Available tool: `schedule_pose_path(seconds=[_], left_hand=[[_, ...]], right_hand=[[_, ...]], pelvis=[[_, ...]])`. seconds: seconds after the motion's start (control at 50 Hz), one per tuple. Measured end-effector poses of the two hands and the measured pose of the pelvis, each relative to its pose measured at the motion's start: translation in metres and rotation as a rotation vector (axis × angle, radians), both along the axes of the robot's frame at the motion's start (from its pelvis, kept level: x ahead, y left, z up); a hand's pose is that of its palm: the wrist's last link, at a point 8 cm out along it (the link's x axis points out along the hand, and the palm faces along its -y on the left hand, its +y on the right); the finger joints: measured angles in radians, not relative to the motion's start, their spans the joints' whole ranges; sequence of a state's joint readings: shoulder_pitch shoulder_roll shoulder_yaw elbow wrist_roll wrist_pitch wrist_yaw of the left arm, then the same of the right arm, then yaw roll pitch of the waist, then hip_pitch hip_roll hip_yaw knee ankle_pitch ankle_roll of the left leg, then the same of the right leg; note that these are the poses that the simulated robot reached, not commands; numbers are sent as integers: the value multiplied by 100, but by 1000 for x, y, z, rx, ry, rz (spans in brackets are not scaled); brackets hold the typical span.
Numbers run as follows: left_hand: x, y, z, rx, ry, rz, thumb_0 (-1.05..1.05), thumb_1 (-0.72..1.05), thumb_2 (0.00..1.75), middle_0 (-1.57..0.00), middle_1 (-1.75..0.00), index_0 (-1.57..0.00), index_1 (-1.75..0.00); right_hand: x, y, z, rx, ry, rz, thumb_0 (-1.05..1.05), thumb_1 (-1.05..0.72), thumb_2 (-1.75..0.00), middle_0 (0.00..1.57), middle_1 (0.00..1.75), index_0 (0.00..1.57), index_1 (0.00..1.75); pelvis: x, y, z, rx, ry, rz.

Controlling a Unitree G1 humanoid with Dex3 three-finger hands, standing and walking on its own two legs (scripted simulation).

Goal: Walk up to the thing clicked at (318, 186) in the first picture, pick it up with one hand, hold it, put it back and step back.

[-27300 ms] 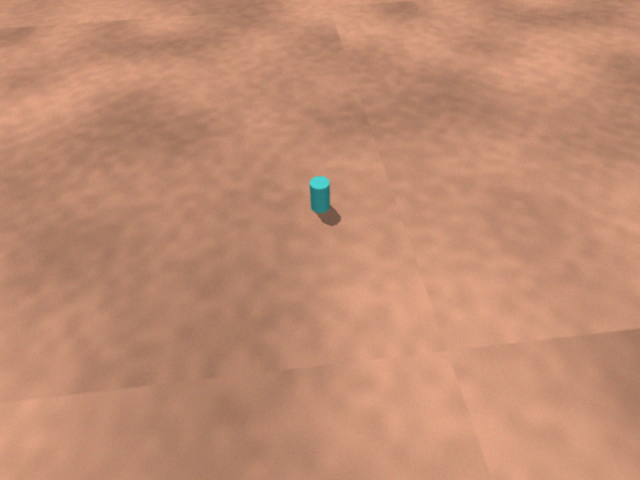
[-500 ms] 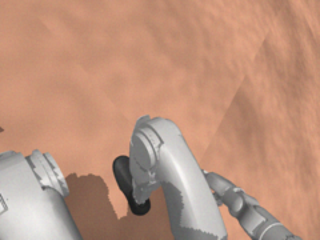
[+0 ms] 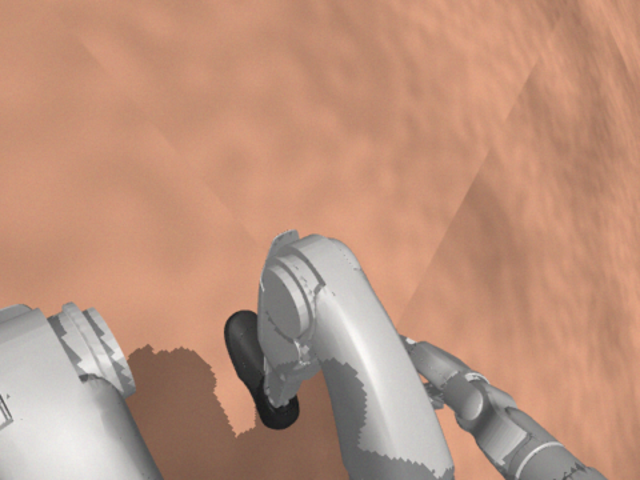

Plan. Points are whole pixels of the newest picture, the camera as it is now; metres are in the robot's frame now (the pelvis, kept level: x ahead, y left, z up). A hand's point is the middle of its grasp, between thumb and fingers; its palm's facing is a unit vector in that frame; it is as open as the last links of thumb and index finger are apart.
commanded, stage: close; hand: left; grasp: from the side
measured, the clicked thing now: out of the picture +0.48 +0.37 -0.23
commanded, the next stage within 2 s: settle in 0.12 s
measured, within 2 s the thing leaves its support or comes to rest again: leaves its support in 0.76 s
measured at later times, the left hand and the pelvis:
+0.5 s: hand out of the picture +0.47 +0.37 -0.17, palm faces +0.56 -0.83 -0.04, open 7.9 cm; pelvis +0.00 +0.00 +0.00, yaw +0 degrees
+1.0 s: hand out of the picture +0.47 +0.41 -0.08, palm faces +0.55 -0.83 -0.08, open 7.5 cm; pelvis +0.01 -0.01 +0.01, yaw +3 degrees
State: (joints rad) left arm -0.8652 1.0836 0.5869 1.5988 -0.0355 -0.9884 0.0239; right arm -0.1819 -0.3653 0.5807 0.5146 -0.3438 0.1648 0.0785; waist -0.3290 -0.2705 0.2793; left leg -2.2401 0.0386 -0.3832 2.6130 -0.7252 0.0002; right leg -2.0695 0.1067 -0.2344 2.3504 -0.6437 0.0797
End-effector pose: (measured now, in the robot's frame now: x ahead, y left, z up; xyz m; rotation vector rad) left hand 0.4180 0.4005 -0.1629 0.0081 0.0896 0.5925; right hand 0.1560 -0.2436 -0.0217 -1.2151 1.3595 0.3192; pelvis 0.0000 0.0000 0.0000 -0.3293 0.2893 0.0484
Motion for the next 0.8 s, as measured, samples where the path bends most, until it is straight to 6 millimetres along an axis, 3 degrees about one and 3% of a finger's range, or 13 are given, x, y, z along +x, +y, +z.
schedule_pose_path(seconds=[0.22, 0.46, 0.7, 0.8], left_hand=[[2, -1, 1, 2, 6, 15, -2, -16, 63, -49, -75, -75, -78], [5, 2, 2, 11, 9, 4, -1, -28, 80, -53, -80, -104, -118], [7, 7, 4, -7, 22, -17, 0, -35, 87, -54, -85, -116, -132], [7, 13, 14, -12, 5, 2, -1, -41, 90, -55, -92, -119, -134]], right_hand=[[0, -6, -1, -5, 6, -4, -1, -87, -89, 20, 30, 20, 30], [2, -7, -3, -1, 16, -8, -1, -89, -90, 20, 30, 20, 30], [-2, -4, -4, 17, 21, -30, -1, -91, -90, 20, 30, 20, 30], [-8, -5, -5, 24, 32, -60, -1, -91, -90, 20, 30, 20, 30]], pelvis=[[0, -3, 2, 8, 8, 1], [2, -5, 2, 15, 18, 2], [3, -5, 3, 15, 26, 5], [4, -6, 5, 20, 35, 11]])
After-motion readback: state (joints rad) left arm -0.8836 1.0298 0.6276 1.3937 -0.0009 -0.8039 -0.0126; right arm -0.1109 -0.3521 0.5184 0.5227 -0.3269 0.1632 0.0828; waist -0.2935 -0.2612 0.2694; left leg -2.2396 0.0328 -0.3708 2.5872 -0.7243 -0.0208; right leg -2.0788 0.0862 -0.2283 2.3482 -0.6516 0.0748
